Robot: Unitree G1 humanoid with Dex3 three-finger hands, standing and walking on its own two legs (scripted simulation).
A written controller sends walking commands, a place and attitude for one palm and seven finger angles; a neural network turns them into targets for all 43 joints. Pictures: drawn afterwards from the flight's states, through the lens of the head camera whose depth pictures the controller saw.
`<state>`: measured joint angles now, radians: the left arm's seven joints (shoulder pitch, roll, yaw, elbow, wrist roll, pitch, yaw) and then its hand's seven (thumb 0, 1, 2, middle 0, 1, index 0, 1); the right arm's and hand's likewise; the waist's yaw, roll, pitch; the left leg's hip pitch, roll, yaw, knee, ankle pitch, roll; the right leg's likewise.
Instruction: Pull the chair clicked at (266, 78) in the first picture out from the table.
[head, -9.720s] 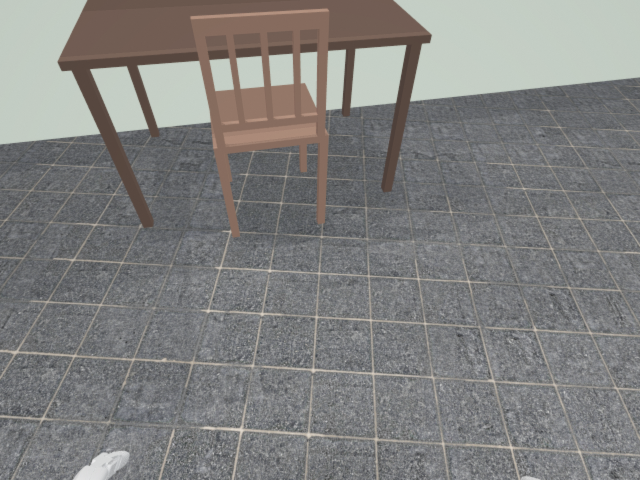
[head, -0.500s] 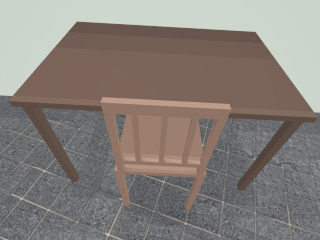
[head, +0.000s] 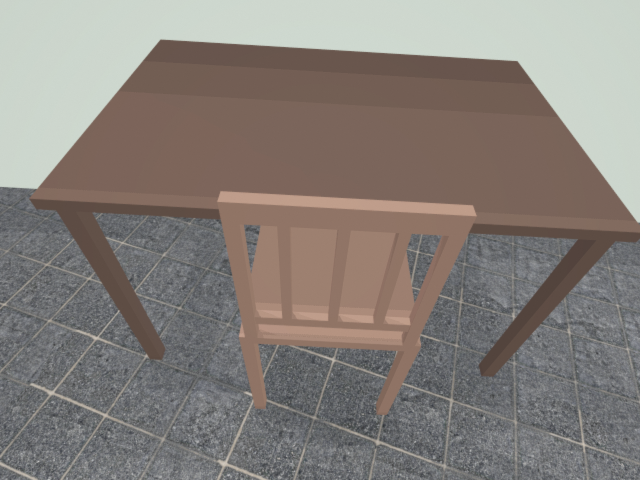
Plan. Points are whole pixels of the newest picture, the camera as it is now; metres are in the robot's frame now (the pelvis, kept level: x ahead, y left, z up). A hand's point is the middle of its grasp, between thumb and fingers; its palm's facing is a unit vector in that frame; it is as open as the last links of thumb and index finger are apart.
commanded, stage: look again from close up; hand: left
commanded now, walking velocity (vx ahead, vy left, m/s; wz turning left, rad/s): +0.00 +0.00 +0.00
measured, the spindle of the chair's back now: (337, 277) +0.48 +0.00 -0.10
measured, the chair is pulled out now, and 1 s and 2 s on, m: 0.00 0.00 0.00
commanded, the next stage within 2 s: none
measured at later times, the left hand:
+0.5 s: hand out of the picture -0.03 +0.18 -0.18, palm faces +0.02 -0.98 -0.18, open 7.4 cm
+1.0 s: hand out of the picture -0.04 +0.17 -0.18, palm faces +0.03 -0.99 -0.17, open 7.4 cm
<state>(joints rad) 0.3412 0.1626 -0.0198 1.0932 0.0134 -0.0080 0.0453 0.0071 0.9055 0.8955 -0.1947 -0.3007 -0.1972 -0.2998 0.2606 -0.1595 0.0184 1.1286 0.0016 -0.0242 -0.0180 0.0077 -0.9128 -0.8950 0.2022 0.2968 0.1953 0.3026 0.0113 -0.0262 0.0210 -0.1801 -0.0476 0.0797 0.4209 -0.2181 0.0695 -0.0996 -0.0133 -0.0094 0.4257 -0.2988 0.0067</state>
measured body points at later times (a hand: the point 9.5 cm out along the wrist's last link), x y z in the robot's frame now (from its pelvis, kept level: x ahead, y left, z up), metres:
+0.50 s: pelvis -0.01 +0.01 +0.00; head -0.01 +0.02 +0.45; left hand -0.03 +0.23 -0.16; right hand -0.01 -0.21 -0.16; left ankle +0.01 +0.07 -0.74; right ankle -0.04 -0.12 -0.74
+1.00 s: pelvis -0.01 +0.01 +0.00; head -0.01 +0.02 +0.45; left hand -0.04 +0.22 -0.16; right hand -0.01 -0.21 -0.16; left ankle +0.01 +0.07 -0.74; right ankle -0.04 -0.12 -0.74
